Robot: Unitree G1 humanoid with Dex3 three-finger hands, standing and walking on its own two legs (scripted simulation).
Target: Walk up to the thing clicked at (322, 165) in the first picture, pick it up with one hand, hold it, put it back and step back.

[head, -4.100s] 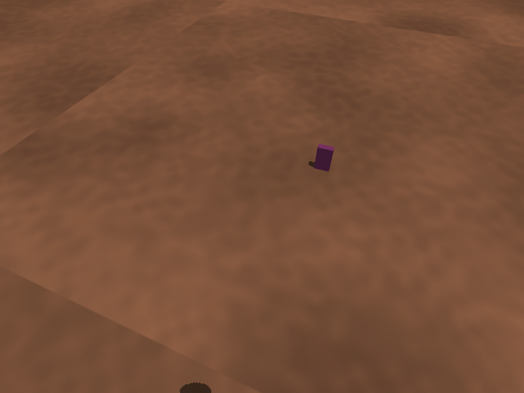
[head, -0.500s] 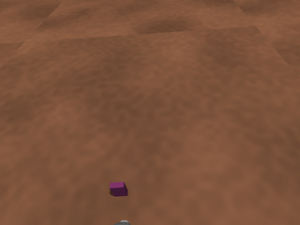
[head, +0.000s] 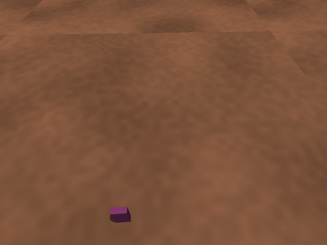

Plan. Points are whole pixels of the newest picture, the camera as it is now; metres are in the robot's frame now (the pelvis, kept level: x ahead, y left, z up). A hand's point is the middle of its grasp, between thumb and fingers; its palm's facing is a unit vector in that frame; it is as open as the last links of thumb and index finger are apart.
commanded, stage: walk up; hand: left
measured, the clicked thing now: (121, 215) +0.41 +0.23 -0.68
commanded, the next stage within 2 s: stand in 1.18 s
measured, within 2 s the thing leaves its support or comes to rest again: neither
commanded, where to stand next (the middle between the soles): +0.09 +0.02 m, yaw -1 degrees
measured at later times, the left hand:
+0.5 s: hand out of the picture +0.13 +0.25 -0.13, palm faces -0.03 -0.94 -0.33, open 7.4 cm
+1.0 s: hand out of the picture +0.10 +0.27 -0.13, palm faces -0.01 -0.94 -0.35, open 7.4 cm
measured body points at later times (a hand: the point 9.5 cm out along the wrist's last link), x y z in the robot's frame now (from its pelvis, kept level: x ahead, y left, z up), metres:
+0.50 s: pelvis +0.02 +0.01 +0.02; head +0.02 +0.01 +0.47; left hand +0.13 +0.30 -0.10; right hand +0.09 -0.30 -0.11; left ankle +0.04 +0.13 -0.72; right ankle +0.03 -0.13 -0.72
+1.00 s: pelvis +0.03 +0.01 +0.03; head +0.03 +0.01 +0.48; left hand +0.10 +0.32 -0.10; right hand +0.11 -0.29 -0.11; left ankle +0.04 +0.13 -0.72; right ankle +0.03 -0.13 -0.72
